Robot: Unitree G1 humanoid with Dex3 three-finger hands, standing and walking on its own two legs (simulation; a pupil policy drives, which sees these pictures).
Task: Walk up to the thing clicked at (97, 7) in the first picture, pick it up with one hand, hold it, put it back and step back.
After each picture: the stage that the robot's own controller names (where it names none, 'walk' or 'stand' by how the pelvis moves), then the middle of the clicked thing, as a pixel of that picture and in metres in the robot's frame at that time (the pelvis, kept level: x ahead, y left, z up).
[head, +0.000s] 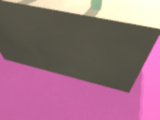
stand; out of the picture +0.92 -0.06 +0.08
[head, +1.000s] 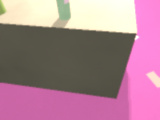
walk; out of the picture +0.80 +0.15 +0.10
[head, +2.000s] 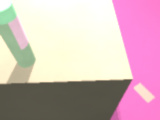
stand; (15, 38) +0.43 +0.25 +0.12
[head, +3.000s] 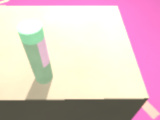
stand; (38, 56) +0.40 +0.18 +0.09
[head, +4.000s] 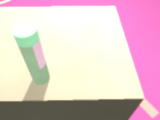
stand; (34, 58) +0.40 +0.19 +0.08
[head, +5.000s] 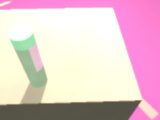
stand; (31, 60) +0.39 +0.20 +0.08
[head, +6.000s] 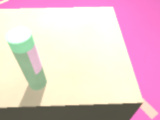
stand; (30, 63) +0.38 +0.20 +0.08
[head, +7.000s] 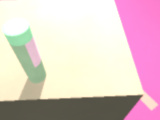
rise first; (28, 55) +0.39 +0.20 +0.08
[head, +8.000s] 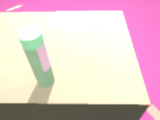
rise first; (39, 61) +0.39 +0.19 +0.08
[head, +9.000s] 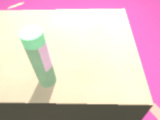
go down; (41, 60) +0.38 +0.19 +0.09
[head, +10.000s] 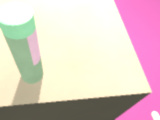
go down; (26, 51) +0.37 +0.17 +0.13
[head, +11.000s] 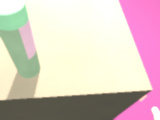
close in; (20, 44) +0.38 +0.18 +0.14
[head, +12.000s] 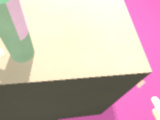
close in; (11, 24) +0.42 +0.18 +0.17
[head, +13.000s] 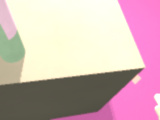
close; out of the picture +0.42 +0.19 +0.17
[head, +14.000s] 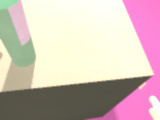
lift; (13, 28) +0.40 +0.17 +0.17
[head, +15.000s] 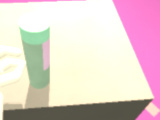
go down; (37, 57) +0.36 +0.14 +0.14
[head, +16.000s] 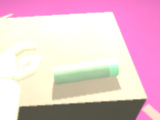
close; (85, 71) +0.42 +0.01 +0.02
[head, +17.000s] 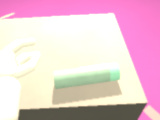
close; (86, 75) +0.40 +0.01 +0.01
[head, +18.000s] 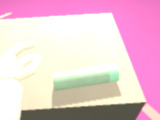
close; (85, 77) +0.39 +0.01 +0.01
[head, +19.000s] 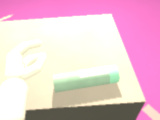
stand; (85, 78) +0.39 +0.01 +0.00
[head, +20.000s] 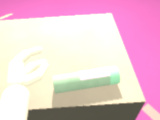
stand; (86, 79) +0.38 +0.01 +0.00
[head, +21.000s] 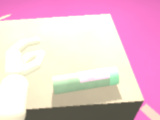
stand; (85, 80) +0.38 +0.01 +0.00
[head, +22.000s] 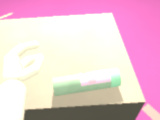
stand; (86, 81) +0.37 +0.01 +0.00
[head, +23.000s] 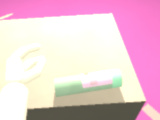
stand; (87, 82) +0.37 +0.00 +0.00
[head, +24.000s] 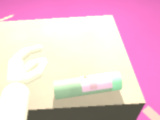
stand; (87, 85) +0.36 +0.01 +0.00
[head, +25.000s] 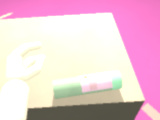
stand; (87, 84) +0.36 +0.01 +0.00
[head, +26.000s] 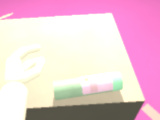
stand; (87, 85) +0.36 +0.00 +0.00
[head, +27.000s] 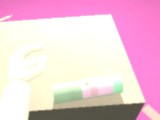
stand; (87, 88) +0.34 +0.00 +0.00
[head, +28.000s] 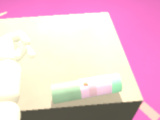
crouch; (86, 88) +0.34 +0.00 +0.00
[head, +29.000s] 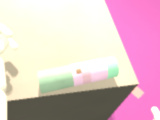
lower; (78, 74) +0.35 +0.00 +0.04
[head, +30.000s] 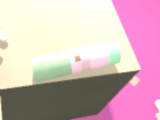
lower; (76, 60) +0.37 +0.00 +0.08
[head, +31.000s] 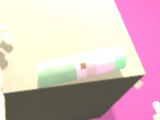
lower; (81, 66) +0.35 -0.01 +0.07
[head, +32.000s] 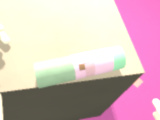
lower; (80, 65) +0.35 +0.00 +0.08
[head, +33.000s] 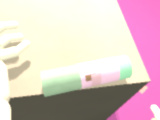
open; (86, 74) +0.33 -0.01 +0.07
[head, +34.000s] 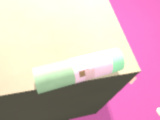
sink last; (79, 69) +0.34 +0.00 +0.07
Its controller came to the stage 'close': yes
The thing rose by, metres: 0.00
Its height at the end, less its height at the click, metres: -0.09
